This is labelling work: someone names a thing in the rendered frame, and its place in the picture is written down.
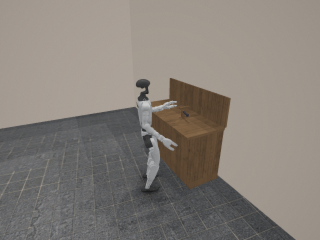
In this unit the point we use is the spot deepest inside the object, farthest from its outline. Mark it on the robot left foot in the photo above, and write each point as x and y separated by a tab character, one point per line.
145	175

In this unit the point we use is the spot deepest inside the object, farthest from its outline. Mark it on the counter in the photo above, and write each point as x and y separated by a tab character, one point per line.
195	159

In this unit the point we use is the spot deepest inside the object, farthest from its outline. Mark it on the right robot hand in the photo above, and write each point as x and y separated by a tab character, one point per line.
167	142

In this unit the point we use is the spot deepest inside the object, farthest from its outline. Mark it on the robot right upper arm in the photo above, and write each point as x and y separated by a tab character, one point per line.
145	107

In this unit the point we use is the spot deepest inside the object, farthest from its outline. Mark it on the robot right thigh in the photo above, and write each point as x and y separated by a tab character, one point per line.
154	150

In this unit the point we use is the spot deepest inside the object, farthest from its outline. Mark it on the robot left forearm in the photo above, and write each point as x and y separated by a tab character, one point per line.
157	108

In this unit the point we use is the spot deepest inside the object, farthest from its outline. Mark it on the robot right forearm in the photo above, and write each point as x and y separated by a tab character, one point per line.
150	130

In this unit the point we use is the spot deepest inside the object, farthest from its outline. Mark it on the left robot hand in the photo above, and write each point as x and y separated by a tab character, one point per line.
168	106

